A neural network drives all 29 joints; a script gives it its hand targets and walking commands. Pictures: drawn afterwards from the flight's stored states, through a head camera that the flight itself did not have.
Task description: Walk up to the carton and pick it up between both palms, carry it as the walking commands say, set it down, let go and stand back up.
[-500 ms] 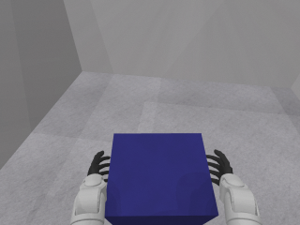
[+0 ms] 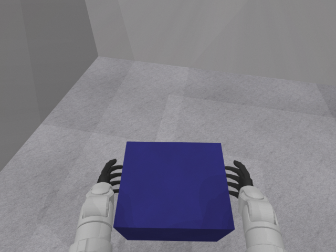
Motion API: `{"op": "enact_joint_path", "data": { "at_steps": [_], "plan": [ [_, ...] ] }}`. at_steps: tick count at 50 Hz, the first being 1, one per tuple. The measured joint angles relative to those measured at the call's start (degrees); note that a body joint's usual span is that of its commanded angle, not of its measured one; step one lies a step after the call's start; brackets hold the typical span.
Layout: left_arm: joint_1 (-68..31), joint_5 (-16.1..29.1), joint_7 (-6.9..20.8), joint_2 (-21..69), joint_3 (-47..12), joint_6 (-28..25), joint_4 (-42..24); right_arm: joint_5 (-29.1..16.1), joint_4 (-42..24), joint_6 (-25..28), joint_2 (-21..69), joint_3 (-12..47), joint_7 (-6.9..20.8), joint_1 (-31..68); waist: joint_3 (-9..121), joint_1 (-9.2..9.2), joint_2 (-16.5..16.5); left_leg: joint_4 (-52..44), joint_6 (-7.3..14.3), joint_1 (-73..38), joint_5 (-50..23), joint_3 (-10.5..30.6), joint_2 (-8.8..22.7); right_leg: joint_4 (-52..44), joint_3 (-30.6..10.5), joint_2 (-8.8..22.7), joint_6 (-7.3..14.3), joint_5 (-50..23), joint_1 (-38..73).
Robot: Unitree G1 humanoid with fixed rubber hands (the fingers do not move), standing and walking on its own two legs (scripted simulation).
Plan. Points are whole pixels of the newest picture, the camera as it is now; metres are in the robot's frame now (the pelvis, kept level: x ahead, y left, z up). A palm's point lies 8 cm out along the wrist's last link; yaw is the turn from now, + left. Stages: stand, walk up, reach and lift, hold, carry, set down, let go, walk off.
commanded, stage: set down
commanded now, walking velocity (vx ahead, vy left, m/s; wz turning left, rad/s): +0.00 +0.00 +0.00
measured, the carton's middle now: (172, 192) +0.32 +0.02 -0.10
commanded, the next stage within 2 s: none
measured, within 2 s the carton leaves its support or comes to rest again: neither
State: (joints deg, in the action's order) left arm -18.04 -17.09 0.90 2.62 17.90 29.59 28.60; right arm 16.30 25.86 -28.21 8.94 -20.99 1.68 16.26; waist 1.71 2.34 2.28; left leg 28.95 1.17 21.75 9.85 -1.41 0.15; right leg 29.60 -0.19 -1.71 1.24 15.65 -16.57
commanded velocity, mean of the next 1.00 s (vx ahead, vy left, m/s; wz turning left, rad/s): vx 0.00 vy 0.00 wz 0.00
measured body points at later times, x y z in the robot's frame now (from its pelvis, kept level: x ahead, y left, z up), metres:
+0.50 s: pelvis -0.03 +0.02 -0.05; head +0.10 +0.04 +0.38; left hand +0.32 +0.21 -0.12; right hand +0.34 -0.14 -0.10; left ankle +0.05 +0.11 -0.73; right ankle +0.00 -0.11 -0.73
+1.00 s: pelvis -0.05 +0.01 -0.12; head +0.14 +0.04 +0.28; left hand +0.35 +0.21 -0.21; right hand +0.37 -0.14 -0.19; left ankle +0.05 +0.11 -0.73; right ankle +0.00 -0.11 -0.73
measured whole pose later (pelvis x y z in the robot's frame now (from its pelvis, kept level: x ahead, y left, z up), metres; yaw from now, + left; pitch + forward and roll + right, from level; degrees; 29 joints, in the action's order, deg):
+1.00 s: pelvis -0.05 +0.01 -0.12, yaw -1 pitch +36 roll -1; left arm -38.9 -11.0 -7.8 0.2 20.5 21.5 34.5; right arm 12.8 33.5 -18.2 5.2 -26.9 -3.0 39.0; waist 11.4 2.6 3.7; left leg 65.9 2.1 84.8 16.8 -1.5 0.6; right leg 69.5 0.3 -1.9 0.4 24.8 -80.3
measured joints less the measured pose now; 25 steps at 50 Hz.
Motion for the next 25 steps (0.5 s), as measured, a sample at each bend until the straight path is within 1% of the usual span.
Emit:
{"op": "enact_joint_path", "data": {
  "at_steps": [4,10,19,25],
  "plan": [
    [-1.2,0.8,-1.6,0.2,0.3,-2.4,1.4,0.2,1.2,2.4,-0.2,-1.1,0.4,1.5,0.5,-0.03,0.0,2.7,0.3,5.5,0.6,-0.2,-0.1,2.9,-0.2,0.2,-0.3,0.6,-5.5],
    [-3.8,2.3,-5.2,0.7,0.7,-5.3,2.7,0.2,2.9,5.6,-1.0,-2.6,1.2,4.8,1.3,-0.12,0.1,7.1,0.8,14.1,1.3,-0.6,-0.3,7.8,-0.5,0.4,-0.8,1.7,-14.4],
    [-7.2,3.8,-5.4,-0.1,1.5,-7.9,3.5,-0.2,4.0,8.2,-1.6,-4.1,2.1,8.7,2.9,-0.72,0.1,13.5,1.2,25.8,2.5,-0.8,-0.3,14.6,-0.5,0.4,-1.2,3.1,-26.3],
    [-9.6,4.4,-5.5,-0.5,2.2,-8.8,4.0,-0.7,4.0,9.0,-1.7,-4.9,2.2,11.0,3.8,-0.74,0.3,17.8,1.3,33.1,3.1,-0.7,-0.3,19.4,-0.4,0.5,-1.3,4.2,-33.7]
  ]
}}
